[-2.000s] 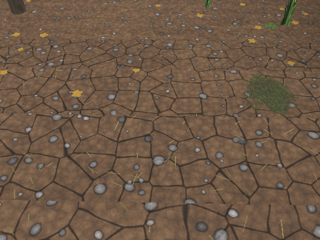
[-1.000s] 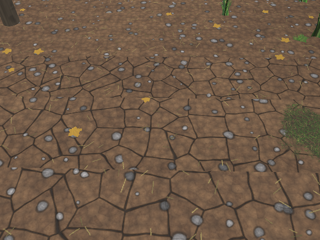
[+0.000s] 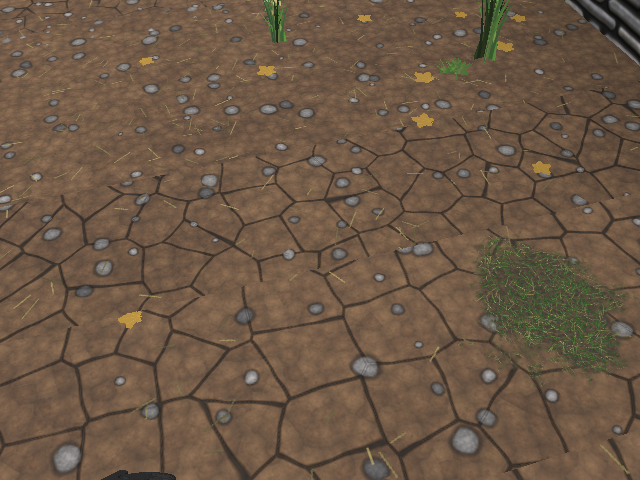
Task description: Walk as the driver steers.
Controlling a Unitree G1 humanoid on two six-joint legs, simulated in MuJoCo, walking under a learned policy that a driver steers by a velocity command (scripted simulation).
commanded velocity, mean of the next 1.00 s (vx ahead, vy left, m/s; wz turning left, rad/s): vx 0.50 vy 0.00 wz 0.42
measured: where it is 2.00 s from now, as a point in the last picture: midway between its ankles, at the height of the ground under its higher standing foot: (204, 325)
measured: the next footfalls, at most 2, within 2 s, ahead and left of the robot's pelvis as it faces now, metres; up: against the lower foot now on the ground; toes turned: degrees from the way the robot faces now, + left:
left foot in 0.44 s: +0.28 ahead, +0.17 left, +0.00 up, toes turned +15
right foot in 0.86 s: +0.62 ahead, +0.04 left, -0.17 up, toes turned +23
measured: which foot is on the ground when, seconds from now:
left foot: up 0.00-0.42, down 0.44-0.88, up 0.90-1.00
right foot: down 0.00-0.48, up 0.50-0.84, down 0.86-1.00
